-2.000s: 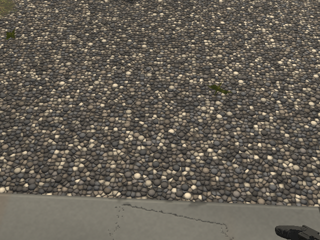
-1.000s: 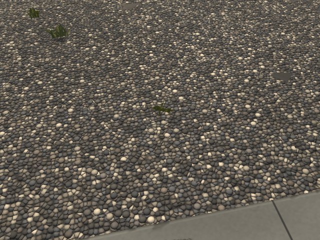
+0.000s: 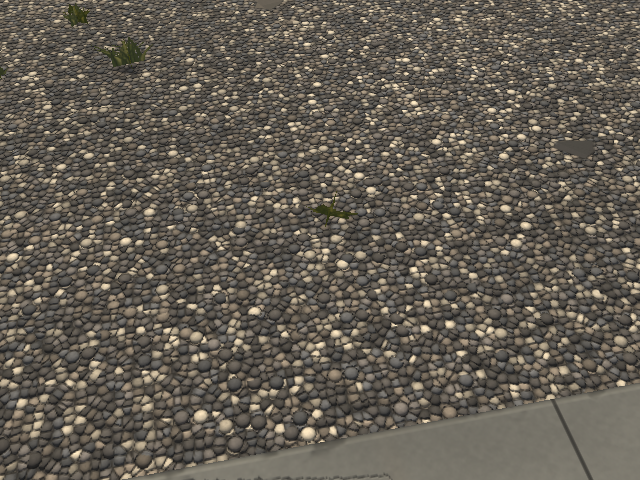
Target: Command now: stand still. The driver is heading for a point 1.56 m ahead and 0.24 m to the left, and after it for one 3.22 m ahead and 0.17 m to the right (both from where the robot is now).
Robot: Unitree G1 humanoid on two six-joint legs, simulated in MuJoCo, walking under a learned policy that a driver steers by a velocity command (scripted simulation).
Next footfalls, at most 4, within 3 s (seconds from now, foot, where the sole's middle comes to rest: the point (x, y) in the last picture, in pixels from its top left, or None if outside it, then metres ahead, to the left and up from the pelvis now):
0.76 right None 0.44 -0.08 -0.78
1.44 left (229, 383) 0.80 0.27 -0.93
1.90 right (313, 284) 1.12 0.05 -0.93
2.46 left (237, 207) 1.43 0.30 -0.93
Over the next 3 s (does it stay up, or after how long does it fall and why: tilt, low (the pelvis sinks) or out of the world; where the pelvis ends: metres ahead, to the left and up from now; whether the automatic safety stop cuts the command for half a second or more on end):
stays up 1.48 0.20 -0.16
